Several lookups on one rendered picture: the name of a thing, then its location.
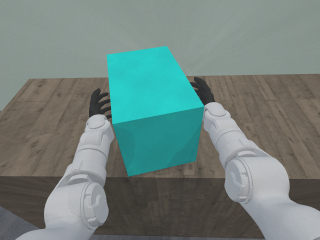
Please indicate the robot left hand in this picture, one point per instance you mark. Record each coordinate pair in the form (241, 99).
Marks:
(95, 105)

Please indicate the robot right forearm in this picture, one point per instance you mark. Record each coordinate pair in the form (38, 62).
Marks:
(227, 137)

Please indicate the robot right hand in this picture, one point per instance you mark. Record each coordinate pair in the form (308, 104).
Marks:
(204, 92)

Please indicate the carton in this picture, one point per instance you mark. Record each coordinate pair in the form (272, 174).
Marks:
(156, 113)

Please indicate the left robot upper arm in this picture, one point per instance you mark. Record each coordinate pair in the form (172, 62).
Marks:
(72, 212)

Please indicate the right robot upper arm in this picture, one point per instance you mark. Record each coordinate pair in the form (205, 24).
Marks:
(261, 186)

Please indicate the robot left forearm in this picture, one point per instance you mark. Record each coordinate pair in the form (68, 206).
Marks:
(91, 155)

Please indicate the pedestal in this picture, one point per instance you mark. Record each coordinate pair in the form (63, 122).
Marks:
(41, 127)

